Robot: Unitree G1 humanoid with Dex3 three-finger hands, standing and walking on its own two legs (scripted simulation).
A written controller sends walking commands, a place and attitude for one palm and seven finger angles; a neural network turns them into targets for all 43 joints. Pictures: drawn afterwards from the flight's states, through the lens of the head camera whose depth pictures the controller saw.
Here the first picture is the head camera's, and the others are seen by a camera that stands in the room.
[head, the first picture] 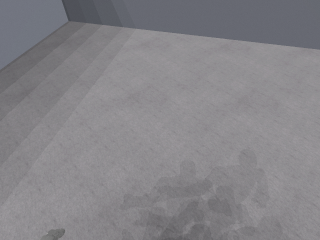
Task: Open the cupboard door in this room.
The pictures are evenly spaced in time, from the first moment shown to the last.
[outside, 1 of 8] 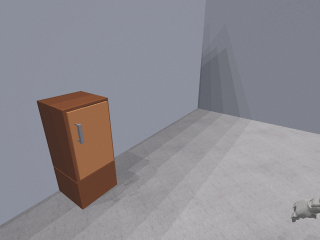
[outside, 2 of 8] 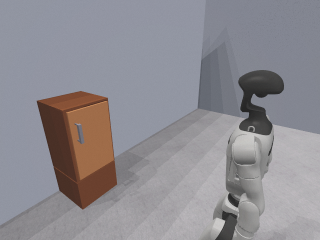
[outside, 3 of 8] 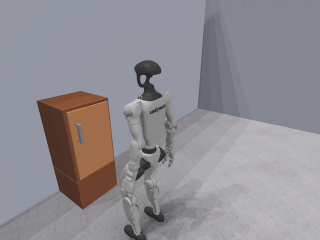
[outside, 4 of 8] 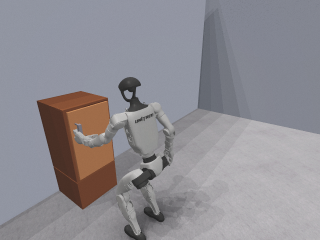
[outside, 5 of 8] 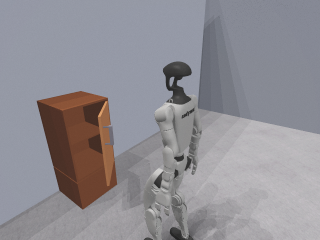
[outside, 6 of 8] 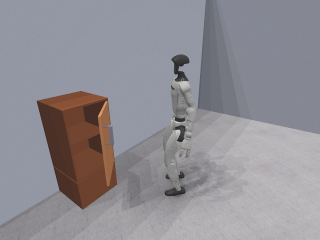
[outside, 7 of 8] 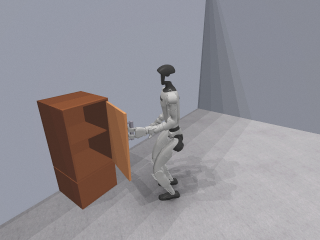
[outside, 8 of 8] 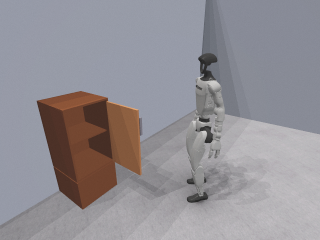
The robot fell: no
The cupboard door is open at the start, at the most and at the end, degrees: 0 89 89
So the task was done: yes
